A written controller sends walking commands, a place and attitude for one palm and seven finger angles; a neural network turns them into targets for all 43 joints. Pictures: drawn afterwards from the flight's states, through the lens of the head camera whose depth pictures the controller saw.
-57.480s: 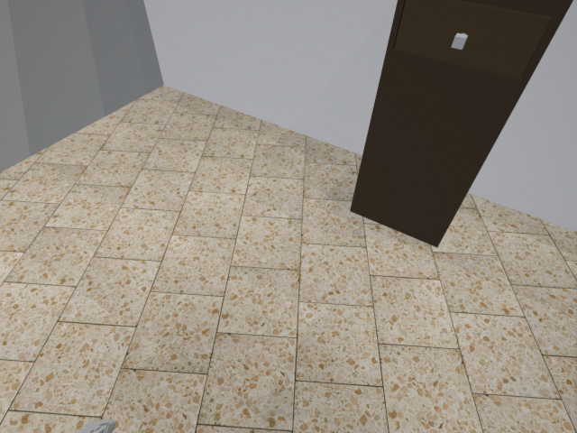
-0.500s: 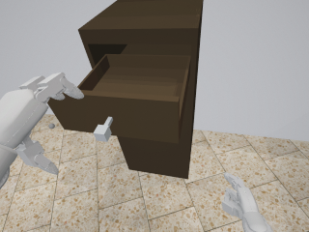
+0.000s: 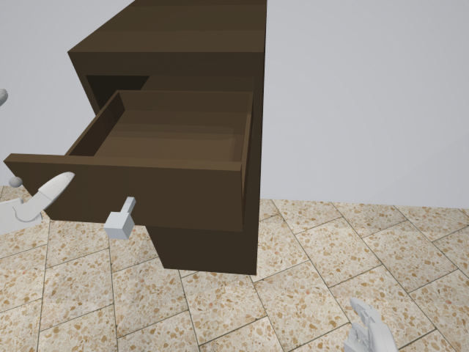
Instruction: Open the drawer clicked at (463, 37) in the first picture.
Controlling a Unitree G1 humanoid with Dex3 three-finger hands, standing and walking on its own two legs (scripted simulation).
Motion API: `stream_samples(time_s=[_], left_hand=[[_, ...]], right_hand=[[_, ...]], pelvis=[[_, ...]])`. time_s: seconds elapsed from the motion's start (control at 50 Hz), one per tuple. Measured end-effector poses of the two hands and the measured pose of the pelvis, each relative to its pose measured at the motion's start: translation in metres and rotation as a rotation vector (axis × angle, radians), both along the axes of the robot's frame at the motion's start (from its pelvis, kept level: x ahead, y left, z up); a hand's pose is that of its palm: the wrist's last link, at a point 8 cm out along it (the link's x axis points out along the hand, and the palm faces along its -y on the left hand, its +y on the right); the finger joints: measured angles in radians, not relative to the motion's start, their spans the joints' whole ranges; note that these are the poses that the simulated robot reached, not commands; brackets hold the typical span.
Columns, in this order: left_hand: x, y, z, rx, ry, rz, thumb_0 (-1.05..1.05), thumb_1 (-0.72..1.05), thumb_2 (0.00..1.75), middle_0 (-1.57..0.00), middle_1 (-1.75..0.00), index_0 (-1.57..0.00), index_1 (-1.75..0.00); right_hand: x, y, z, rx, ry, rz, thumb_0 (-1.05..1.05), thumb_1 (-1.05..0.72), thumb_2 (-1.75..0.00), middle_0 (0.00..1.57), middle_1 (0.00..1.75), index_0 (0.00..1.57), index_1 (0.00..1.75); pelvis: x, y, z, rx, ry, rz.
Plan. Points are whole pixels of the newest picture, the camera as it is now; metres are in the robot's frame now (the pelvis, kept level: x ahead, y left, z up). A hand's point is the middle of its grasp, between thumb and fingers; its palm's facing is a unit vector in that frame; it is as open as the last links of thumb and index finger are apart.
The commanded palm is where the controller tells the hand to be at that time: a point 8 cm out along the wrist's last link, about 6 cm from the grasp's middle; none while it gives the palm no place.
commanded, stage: draw the hand back to the body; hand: left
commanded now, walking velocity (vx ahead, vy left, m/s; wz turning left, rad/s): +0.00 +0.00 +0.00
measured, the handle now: (123, 216) +0.29 +0.22 +0.10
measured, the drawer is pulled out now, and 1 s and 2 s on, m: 0.30 0.30 0.30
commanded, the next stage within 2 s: step back with the hand held close in 0.44 s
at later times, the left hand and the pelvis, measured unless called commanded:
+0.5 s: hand (8, 189) +0.18 +0.23 +0.29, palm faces +0.58 -0.74 -0.34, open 7.5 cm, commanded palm +0.13 +0.27 +0.29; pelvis +0.00 -0.01 +0.00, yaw +1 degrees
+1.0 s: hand out of the picture +0.12 +0.25 +0.28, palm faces +0.53 -0.66 -0.53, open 7.4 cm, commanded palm +0.06 +0.30 +0.29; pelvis -0.07 +0.02 -0.01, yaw +1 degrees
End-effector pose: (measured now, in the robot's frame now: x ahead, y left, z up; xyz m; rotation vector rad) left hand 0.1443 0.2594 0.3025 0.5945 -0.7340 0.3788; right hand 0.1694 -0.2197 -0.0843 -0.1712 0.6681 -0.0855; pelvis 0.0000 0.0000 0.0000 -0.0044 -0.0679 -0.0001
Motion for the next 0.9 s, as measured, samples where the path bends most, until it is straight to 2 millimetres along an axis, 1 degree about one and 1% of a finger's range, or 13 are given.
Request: stream_samples(time_s=[0.06, 0.14, 0.26, 0.36, 0.46, 0.56, 0.66, 0.74, 0.82, 0.9], left_hand=[[0.000, 0.004, -0.001, -0.005, 0.017, 0.033, 0.00, 0.27, 0.64, -0.25, -0.70, -0.25, -0.70], [-0.001, 0.008, -0.008, -0.038, 0.047, 0.070, 0.00, 0.41, 0.70, -0.24, -0.61, -0.24, -0.61], [-0.006, 0.005, -0.015, -0.073, 0.059, 0.084, 0.01, 0.62, 0.79, -0.23, -0.47, -0.23, -0.47], [-0.009, 0.001, -0.011, -0.070, 0.031, 0.081, 0.01, 0.77, 0.85, -0.22, -0.38, -0.22, -0.38], [-0.009, 0.001, -0.006, -0.058, 0.017, 0.088, 0.01, 0.84, 0.88, -0.21, -0.33, -0.21, -0.33], [-0.008, 0.003, -0.008, -0.067, 0.033, 0.088, 0.01, 0.87, 0.89, -0.21, -0.31, -0.21, -0.31], [-0.006, 0.007, -0.007, 0.021, 0.052, 0.080, 0.01, 0.88, 0.90, -0.21, -0.31, -0.21, -0.31], [-0.005, 0.010, -0.013, 0.076, 0.095, 0.046, 0.01, 0.89, 0.90, -0.21, -0.31, -0.21, -0.31], [-0.013, 0.013, -0.017, 0.134, 0.139, 0.021, 0.01, 0.89, 0.90, -0.21, -0.30, -0.21, -0.30], [-0.031, 0.018, -0.012, 0.191, 0.113, 0.003, 0.01, 0.88, 0.90, -0.21, -0.31, -0.21, -0.30]], right_hand=[[0.009, 0.001, 0.001, 0.014, -0.011, 0.002, 0.02, -0.91, -0.90, 0.20, 0.30, 0.20, 0.30], [0.021, 0.003, 0.004, 0.023, -0.029, 0.018, 0.02, -0.91, -0.90, 0.20, 0.30, 0.20, 0.30], [0.035, 0.004, 0.011, 0.014, -0.056, 0.048, 0.02, -0.91, -0.90, 0.20, 0.30, 0.20, 0.30], [0.041, 0.005, 0.014, 0.009, -0.074, 0.063, 0.02, -0.91, -0.90, 0.20, 0.30, 0.21, 0.30], [0.040, 0.005, 0.014, 0.016, -0.073, 0.063, 0.01, -0.91, -0.90, 0.20, 0.30, 0.21, 0.30], [0.033, 0.004, 0.010, 0.023, -0.054, 0.054, 0.01, -0.91, -0.90, 0.20, 0.30, 0.21, 0.30], [0.019, -0.002, 0.005, 0.002, 0.001, 0.045, 0.01, -0.91, -0.90, 0.20, 0.30, 0.21, 0.30], [0.003, -0.007, 0.002, -0.027, 0.049, 0.010, 0.01, -0.91, -0.90, 0.20, 0.30, 0.21, 0.30], [-0.017, -0.008, 0.002, -0.047, 0.082, -0.031, 0.01, -0.91, -0.90, 0.20, 0.30, 0.20, 0.30], [-0.038, -0.002, 0.004, -0.062, 0.092, -0.045, 0.01, -0.91, -0.90, 0.20, 0.30, 0.20, 0.30]], pelvis=[[0.002, -0.002, 0.000, 0.002, 0.003, 0.002], [0.004, -0.004, 0.000, 0.003, 0.005, 0.005], [0.006, -0.009, 0.000, 0.003, 0.005, 0.014], [0.006, -0.011, -0.001, 0.003, 0.000, 0.020], [0.005, -0.013, -0.001, 0.004, -0.005, 0.021], [0.002, -0.013, 0.000, 0.004, -0.008, 0.019], [-0.005, -0.010, -0.003, -0.021, 0.033, 0.043], [-0.013, -0.001, -0.005, -0.029, 0.057, 0.045], [-0.023, 0.009, -0.005, -0.029, 0.071, 0.032], [-0.039, 0.016, -0.007, -0.033, 0.073, 0.024]])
